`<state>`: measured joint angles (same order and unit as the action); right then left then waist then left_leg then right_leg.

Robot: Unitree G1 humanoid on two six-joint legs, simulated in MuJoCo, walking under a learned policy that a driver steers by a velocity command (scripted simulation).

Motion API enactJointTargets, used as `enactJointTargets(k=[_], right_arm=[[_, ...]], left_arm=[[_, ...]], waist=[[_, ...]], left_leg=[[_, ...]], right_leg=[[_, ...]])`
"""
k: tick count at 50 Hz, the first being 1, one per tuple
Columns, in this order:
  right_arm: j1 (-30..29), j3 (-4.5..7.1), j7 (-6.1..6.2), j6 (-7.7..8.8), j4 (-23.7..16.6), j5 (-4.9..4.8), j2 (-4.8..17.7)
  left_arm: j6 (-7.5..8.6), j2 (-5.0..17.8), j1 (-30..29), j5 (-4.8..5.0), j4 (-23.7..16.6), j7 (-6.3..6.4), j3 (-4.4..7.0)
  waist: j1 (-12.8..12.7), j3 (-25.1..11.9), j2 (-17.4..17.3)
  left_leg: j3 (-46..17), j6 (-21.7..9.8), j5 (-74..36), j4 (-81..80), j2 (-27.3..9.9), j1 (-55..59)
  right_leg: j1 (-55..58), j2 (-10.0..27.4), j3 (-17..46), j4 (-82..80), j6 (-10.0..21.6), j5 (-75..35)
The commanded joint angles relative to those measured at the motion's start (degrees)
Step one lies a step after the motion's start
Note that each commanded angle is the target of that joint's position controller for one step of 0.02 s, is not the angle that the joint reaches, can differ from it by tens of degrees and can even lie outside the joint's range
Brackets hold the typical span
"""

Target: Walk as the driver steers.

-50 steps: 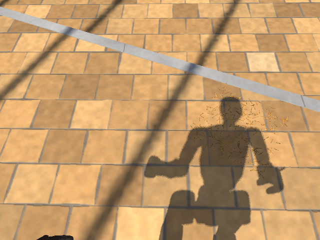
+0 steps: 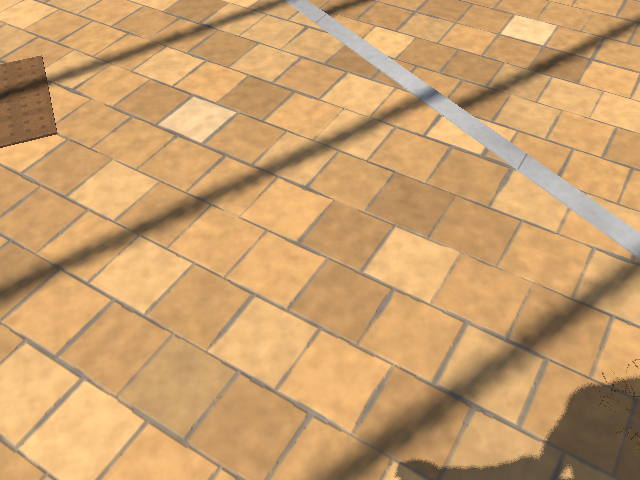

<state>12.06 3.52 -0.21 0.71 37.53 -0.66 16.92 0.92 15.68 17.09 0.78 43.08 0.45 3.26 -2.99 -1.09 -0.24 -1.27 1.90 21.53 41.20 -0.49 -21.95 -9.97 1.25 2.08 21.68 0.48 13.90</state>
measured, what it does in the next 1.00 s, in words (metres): walks ahead: left foot, then right foot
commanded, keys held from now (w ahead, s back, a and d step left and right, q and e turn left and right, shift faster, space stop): w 1.00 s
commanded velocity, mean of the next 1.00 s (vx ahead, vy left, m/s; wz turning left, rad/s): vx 0.46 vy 0.00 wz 0.03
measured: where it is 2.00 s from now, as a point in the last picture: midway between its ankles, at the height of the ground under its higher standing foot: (352, 277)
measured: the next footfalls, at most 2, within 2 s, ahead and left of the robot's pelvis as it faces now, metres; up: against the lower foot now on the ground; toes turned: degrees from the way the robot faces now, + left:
left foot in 0.08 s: +0.06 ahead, +0.13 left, +0.00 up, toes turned -1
right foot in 0.54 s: +0.40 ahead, -0.11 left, +0.00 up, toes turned -1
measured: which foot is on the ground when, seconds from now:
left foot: up 0.00-0.06, down 0.08-0.56, up 0.58-1.00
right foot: down 0.00-0.08, up 0.10-0.52, down 0.54-1.00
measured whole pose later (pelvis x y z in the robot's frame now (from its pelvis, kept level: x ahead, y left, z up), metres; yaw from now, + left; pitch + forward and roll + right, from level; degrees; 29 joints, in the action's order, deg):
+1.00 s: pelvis +0.48 +0.00 -0.01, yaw +0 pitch +2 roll -2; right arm 4.0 1.4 -1.9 4.6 39.3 -0.8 14.9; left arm 3.7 16.8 21.2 1.1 48.0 -0.6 3.0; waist -5.2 1.4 -2.2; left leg -1.4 -0.4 -2.5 31.4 -4.6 -34.4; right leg 2.1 -3.5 -2.2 13.5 1.9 17.5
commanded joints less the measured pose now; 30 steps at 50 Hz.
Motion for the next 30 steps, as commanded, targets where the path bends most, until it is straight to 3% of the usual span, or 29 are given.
enactJointTargets(k=[1,3,4,5,6,7,8,10,11,14,17,21,24,25,26,27,28,29,30], right_arm=[[-3.0,0.74,-0.57,2.44,-4.3,-0.54,3.7],[3.1,1.42,-0.33,2.49,-1.9,-0.75,4.6],[8.8,1.84,0.22,2.51,-0.9,-0.86,5.8],[14.6,2.87,0.89,2.37,-0.5,0.19,11.1],[16.7,4.05,0.11,2.76,0.4,0.89,14.9],[14.1,2.7,-0.25,3.54,0.1,0.52,10.5],[11.9,1.75,-0.38,4.1,-0.1,0.65,7.8],[8.6,1.04,-0.41,4.19,-0.4,0.67,6.3],[8.2,0.87,-0.26,4.12,-0.5,0.81,6.0],[8.7,0.78,0.22,4.07,0.7,0.62,5.9],[10.7,1.12,0.69,3.84,2.5,0.26,7.4],[13.4,1.57,0.77,3.66,5.0,-0.61,8.9],[13.3,2.03,0.94,2.97,6.1,-0.7,10.0],[13.0,2.23,1.02,2.66,6.2,-0.58,10.7],[12.6,2.07,1.17,2.22,6.3,-0.4,10.5],[12.8,1.39,1.45,2.1,5.7,0.29,9.2],[19.8,-0.62,1.04,2.9,4.0,0.5,2.4],[19.4,-0.88,0.73,4.21,5.3,0.02,2.9],[12.8,0.65,0.21,4.81,3.6,-1.83,7.9]], left_arm=[[0.56,11.6,-2.2,0.98,-3.5,-0.36,2.8],[0.75,9.1,-1.9,0.84,-3.3,-0.71,1.82],[1.3,5.5,-3.3,0.07,-3.8,-1.03,0.59],[2.26,0.5,-5.1,-1.15,-6.1,-1.39,-0.91],[3.28,5.2,-7.2,0.7,-8.7,-0.8,0.35],[3.73,9.0,-7.4,1.46,-8.2,-0.72,1.51],[4.01,9.2,-6.8,1.49,-7.4,-1.06,1.67],[4.33,7.8,-6.6,0.12,-6.5,-1.54,1.61],[4.34,6.8,-6.9,-0.08,-6.4,-1.88,1.39],[4.05,4.6,-9.4,-0.3,-6.7,-2.25,0.52],[4.24,2.5,-15.3,-0.07,-8.2,-2.73,-0.58],[4.49,3.6,-20.5,0.62,-10.1,-3.86,-0.63],[4.79,5.5,-19.3,0.35,-10.3,-4.26,0.08],[4.72,6.7,-16.3,0.16,-9.8,-3.96,0.69],[4.5,8.6,-8.8,0.04,-7.9,-3.35,1.88],[4.18,11.1,0.9,0.0,-5.7,-2.57,2.89],[3.92,17.2,7.6,-1.49,-4.8,-2.22,4.2],[3.85,13.3,9.4,-0.66,-3.9,-2.48,3.13],[3.68,10.4,5.0,-0.19,-3.9,-2.23,2.08]], waist=[[1.5,1.6,9.8],[4.7,0.2,7.6],[7.6,-2.3,5.1],[8.9,-5.1,-9.1],[9.8,-2.0,-14.7],[8.7,3.0,-10.1],[7.5,5.4,-9.6],[5.5,6.4,-6.9],[5.1,6.2,-6.5],[5.2,5.5,-5.2],[7.0,6.0,-5.2],[7.6,7.6,-4.9],[5.4,5.9,-5.3],[3.5,3.0,-6.2],[-0.7,-2.2,-5.9],[-5.0,-9.3,-4.9],[-3.1,-20.1,9.1],[-3.8,-25.6,14.9],[-3.7,-14.6,10.7]], left_leg=[[3.9,-1.9,-6.1,-12.8,1.9,6.4],[3.4,-3.6,-9.4,-17.5,2.1,19.1],[-3.0,-5.1,-7.0,-18.6,-2.9,27.8],[-21.8,-10.1,0.2,-23.3,-15.7,36.2],[-37.1,-18.1,12.4,-28.9,-22.5,31.4],[-35.3,-18.5,18.4,-30.1,-21.0,28.7],[-30.1,-16.9,16.0,-30.8,-17.9,26.8],[-22.1,-14.9,3.2,-32.0,-14.3,23.3],[-18.7,-14.3,-2.4,-32.9,-12.9,21.6],[-10.9,-14.0,-15.0,-33.9,-10.6,19.5],[-6.3,-13.0,-19.7,-33.9,-9.5,16.9],[-6.2,-12.6,-20.2,-33.3,-12.5,19.1],[-5.7,-10.9,-32.1,-28.5,-14.0,24.4],[-4.9,-10.2,-43.2,-23.9,-13.5,25.5],[-2.7,-8.9,-52.6,-14.5,-11.3,24.2],[-1.3,-7.0,-47.6,-1.2,-9.0,15.4],[0.7,-2.6,-20.6,23.7,-0.4,-7.7],[-7.4,-2.3,10.4,33.1,4.1,-15.0],[-7.4,-2.8,8.4,36.9,0.2,-21.2]], right_leg=[[-4.2,11.0,11.1,-8.7,10.9,8.4],[-11.0,9.5,9.6,-4.2,8.4,9.1],[-16.9,6.8,6.4,3.7,5.3,10.0],[-28.6,0.3,-1.9,24.2,0.6,14.1],[-38.2,-1.1,-1.0,36.3,0.1,20.0],[-41.9,2.4,1.5,42.3,0.7,16.0],[-42.7,3.6,1.7,43.2,1.4,10.1],[-40.8,5.4,1.3,40.6,0.9,2.6],[-38.9,5.7,0.7,39.4,0.4,-0.5],[-35.6,4.9,-1.3,30.9,-1.7,-7.8],[-29.7,3.0,-2.7,19.3,-2.3,-14.9],[-26.3,1.7,-2.3,11.5,-0.3,-16.8],[-22.4,0.1,-2.9,8.6,2.4,-12.2],[-17.1,-1.6,-4.4,8.5,3.6,-10.2],[-6.6,-3.4,-6.2,7.7,5.4,-10.2],[10.0,0.6,-2.4,10.0,7.8,-11.3],[34.3,17.1,24.3,8.7,16.9,-1.1],[36.4,21.2,42.8,-2.5,18.9,7.5],[28.9,19.3,35.6,-4.3,15.9,11.6]])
